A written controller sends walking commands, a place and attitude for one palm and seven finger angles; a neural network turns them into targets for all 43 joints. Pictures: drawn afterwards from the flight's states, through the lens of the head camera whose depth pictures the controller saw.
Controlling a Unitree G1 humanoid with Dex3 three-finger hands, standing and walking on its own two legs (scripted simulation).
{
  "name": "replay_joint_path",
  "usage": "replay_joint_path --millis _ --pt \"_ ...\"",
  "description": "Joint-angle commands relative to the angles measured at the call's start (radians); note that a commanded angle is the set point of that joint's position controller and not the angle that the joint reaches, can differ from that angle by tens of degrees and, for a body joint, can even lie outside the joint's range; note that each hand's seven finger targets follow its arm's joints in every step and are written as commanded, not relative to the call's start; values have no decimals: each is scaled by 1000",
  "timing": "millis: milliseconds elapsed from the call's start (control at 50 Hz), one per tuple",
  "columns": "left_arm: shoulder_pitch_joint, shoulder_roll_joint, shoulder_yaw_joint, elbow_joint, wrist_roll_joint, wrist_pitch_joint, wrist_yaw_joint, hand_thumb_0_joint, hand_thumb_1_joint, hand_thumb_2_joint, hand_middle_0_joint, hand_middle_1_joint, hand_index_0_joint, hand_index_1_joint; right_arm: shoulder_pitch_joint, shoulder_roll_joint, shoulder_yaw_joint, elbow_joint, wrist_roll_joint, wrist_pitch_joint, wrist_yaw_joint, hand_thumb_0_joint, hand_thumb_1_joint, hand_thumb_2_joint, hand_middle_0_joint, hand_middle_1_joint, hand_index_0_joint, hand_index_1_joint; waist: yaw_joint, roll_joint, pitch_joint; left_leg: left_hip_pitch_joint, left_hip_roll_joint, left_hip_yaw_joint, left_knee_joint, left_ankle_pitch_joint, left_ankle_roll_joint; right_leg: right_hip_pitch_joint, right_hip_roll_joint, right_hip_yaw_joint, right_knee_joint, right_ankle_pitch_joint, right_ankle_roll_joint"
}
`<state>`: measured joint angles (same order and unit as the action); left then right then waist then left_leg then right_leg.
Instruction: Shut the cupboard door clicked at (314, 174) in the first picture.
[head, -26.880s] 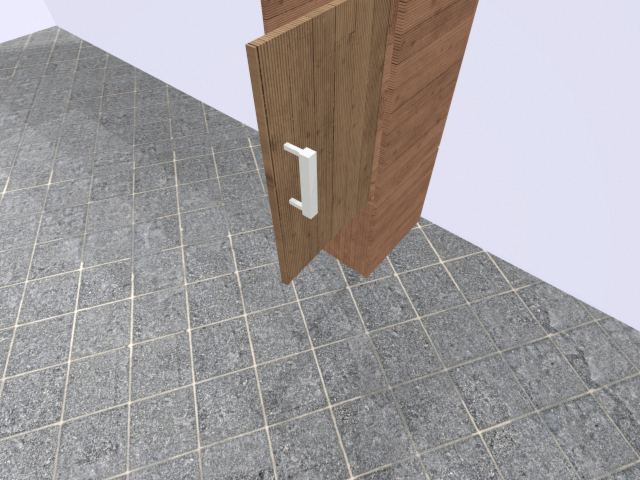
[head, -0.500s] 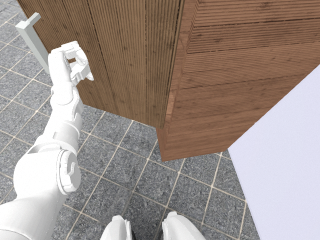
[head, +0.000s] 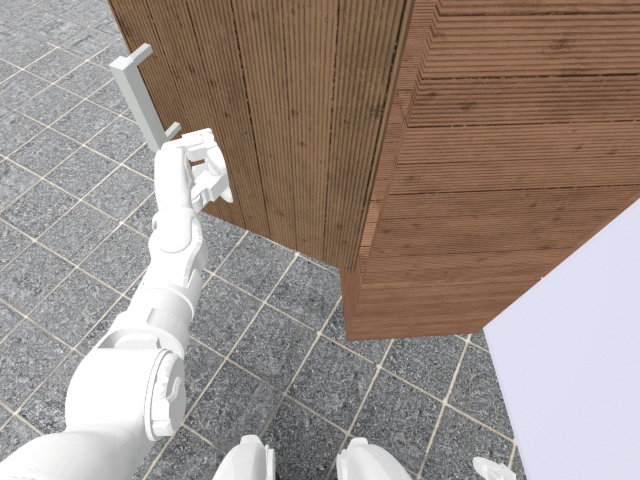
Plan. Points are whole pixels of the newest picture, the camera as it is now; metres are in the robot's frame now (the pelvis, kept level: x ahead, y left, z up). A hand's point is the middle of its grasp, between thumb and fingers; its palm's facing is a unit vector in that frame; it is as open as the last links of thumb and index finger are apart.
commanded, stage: draw the hand back to the body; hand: left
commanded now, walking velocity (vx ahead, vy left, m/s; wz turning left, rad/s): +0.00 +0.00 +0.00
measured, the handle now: (152, 102) +0.64 +0.22 +0.06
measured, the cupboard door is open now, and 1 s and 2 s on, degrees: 61 61 61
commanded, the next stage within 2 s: step back with the hand held close in 1.54 s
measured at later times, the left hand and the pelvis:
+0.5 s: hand (118, 232) +0.35 +0.18 +0.14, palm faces +0.06 -1.00 -0.05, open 3.1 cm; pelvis +0.00 +0.02 +0.05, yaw -1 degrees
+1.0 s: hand out of the picture +0.24 +0.28 +0.21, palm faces +0.33 -0.88 -0.33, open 4.8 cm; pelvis +0.02 +0.05 +0.08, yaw +1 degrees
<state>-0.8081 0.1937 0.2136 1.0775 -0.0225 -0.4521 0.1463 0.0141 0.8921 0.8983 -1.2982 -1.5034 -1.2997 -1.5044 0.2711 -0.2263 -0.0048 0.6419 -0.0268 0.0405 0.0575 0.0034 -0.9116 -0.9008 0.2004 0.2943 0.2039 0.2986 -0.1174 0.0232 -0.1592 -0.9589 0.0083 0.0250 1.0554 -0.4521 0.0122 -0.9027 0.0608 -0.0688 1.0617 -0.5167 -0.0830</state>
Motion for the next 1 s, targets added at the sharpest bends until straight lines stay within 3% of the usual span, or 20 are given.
replay_joint_path --millis 0,40,100,180,220,300,360,400,440,460,500,520,580,600,720,840,900,920,980 --pt "-291 238 80 -301 -34 -84 -38 0 900 900 -1300 -1500 -1300 -1500 158 -163 -60 -84 9 -15 -11 0 -900 -900 200 300 200 300 37 0 -530 273 -28 -24 -74 319 27 383 -48 151 -162 634 106" --pt "-207 229 63 -392 -51 -77 -68 0 900 900 -1300 -1500 -1300 -1500 149 -157 -57 -104 23 -15 -12 0 -900 -900 200 300 200 300 56 -4 -553 327 -25 -19 -100 355 27 428 -43 140 -177 668 104" --pt "-79 209 36 -518 -87 -29 -109 0 900 900 -1300 -1500 -1300 -1500 133 -158 -54 -135 42 -15 -20 0 -900 -900 200 300 200 300 62 -45 -503 344 -27 -9 -145 344 35 506 -48 152 -226 712 126" --pt "5 158 -13 -629 -147 54 -148 0 900 900 -1300 -1500 -1300 -1500 93 -158 -49 -147 71 -17 -45 0 -900 -900 200 300 200 300 43 -134 -319 359 -20 -12 -217 249 41 499 -57 159 -337 578 143" --pt "7 155 -31 -670 -161 71 -156 0 900 900 -1300 -1500 -1300 -1500 66 -159 -44 -143 79 -26 -60 0 -900 -900 200 300 200 300 38 -99 -238 395 -18 -15 -253 206 42 461 -56 153 -383 440 128" --pt "90 140 -76 -809 -159 71 -163 0 900 900 -1300 -1500 -1300 -1500 24 -155 -39 -151 83 -57 -74 0 -900 -900 200 300 200 300 57 24 -218 540 -13 -29 -304 224 42 420 -37 101 -399 368 87" --pt "210 142 -73 -854 -167 91 -166 0 900 900 -1273 -1470 -1273 -1470 -17 -151 -31 -160 87 -79 -74 0 -900 -900 200 300 200 300 83 34 -196 590 -8 -44 -347 231 36 420 -30 72 -403 346 71" --pt "314 201 -22 -891 -176 124 -170 0 900 900 -1217 -1410 -1217 -1410 -40 -158 -25 -173 91 -83 -78 0 -900 -900 200 300 200 300 114 16 -194 589 -9 -43 -370 246 35 473 -33 75 -411 362 69" --pt "357 188 -30 -961 -187 163 -178 0 900 900 -1163 -1350 -1163 -1350 -78 -146 -16 -198 98 -88 -78 0 -900 -900 200 300 200 300 125 24 -166 603 -8 -44 -402 252 33 496 -35 63 -419 368 63" --pt "389 235 -102 -1028 -104 196 -148 0 900 900 -1135 -1320 -1135 -1320 -123 -121 -22 -217 101 -54 -96 0 -900 -900 200 300 200 300 115 -32 -162 634 -6 -48 -446 249 31 546 -62 119 -488 367 76" --pt "457 260 -60 -1108 -106 241 -120 0 900 900 -1080 -1260 -1080 -1260 -147 -122 -16 -237 101 -36 -120 0 -900 -900 200 300 200 300 123 -56 -127 638 -5 -44 -475 263 36 608 -73 124 -529 384 85" --pt "489 243 -77 -1132 -100 260 -115 0 900 900 -1053 -1230 -1053 -1230 -161 -116 -8 -237 101 -32 -125 0 -900 -900 200 300 200 300 120 -20 -106 673 -2 -42 -493 282 37 610 -74 115 -538 407 81" --pt "536 243 -79 -1213 -91 304 -97 0 900 900 -970 -1140 -970 -1140 -185 -110 6 -236 99 -28 -139 0 -900 -900 200 300 200 300 115 7 -40 748 7 -58 -552 285 36 616 -62 94 -589 378 68" --pt "566 256 -70 -1225 -87 321 -94 0 900 900 -943 -1110 -943 -1110 -185 -113 7 -231 98 -27 -144 0 -900 -900 200 300 200 300 117 -10 -19 764 10 -63 -568 293 38 627 -60 90 -607 376 66" --pt "718 232 -76 -1427 -73 373 -77 0 900 900 -777 -930 -777 -930 -200 -105 27 -231 85 -58 -137 0 -900 -900 200 300 200 300 125 102 -12 915 32 -113 -655 400 17 688 -54 61 -661 424 55" --pt "894 286 24 -1533 -71 407 -62 0 900 900 -613 -750 -613 -750 -211 -107 27 -226 68 -66 -127 0 -900 -900 200 300 200 300 144 28 19 928 36 -110 -693 495 6 764 -54 51 -697 477 55" --pt "972 328 95 -1567 -70 416 -57 0 900 900 -530 -660 -530 -660 -218 -111 24 -217 62 -68 -122 0 -900 -900 200 300 200 300 155 34 42 914 33 -107 -700 497 3 785 -54 52 -716 476 54" --pt "983 316 96 -1590 -73 415 -57 0 900 900 -502 -630 -502 -630 -222 -102 25 -222 64 -68 -120 0 -900 -900 200 300 200 300 155 43 41 914 34 -107 -706 492 2 793 -58 49 -712 470 56" --pt "1036 341 140 -1659 -72 409 -50 0 900 900 -420 -540 -420 -540 -227 -100 22 -218 63 -82 -116 0 -900 -900 200 300 200 300 161 92 35 927 37 -111 -709 489 -4 796 -57 50 -717 461 56"
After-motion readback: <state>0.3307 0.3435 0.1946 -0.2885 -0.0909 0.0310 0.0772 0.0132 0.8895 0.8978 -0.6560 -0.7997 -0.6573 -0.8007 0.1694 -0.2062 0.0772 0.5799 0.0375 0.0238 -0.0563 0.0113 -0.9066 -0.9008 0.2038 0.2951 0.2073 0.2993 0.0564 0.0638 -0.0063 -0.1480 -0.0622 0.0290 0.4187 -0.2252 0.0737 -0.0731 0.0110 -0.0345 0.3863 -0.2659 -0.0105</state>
